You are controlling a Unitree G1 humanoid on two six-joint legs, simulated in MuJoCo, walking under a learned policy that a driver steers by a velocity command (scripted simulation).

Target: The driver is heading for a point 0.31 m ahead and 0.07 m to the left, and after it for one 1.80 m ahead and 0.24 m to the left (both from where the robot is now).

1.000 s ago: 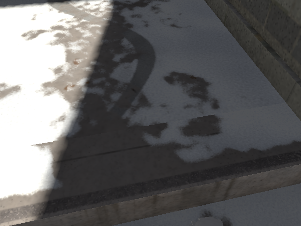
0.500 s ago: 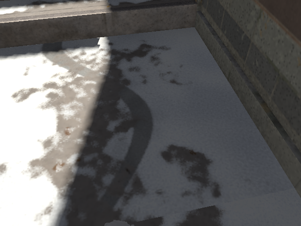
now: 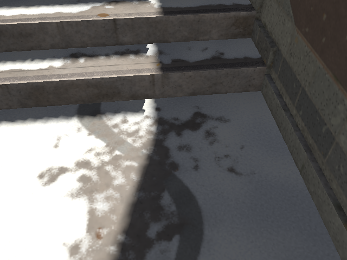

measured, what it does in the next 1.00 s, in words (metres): climbs, turning left: right foot, then left foot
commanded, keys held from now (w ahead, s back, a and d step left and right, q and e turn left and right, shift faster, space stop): w+q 0.14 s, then q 0.20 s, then no key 0.66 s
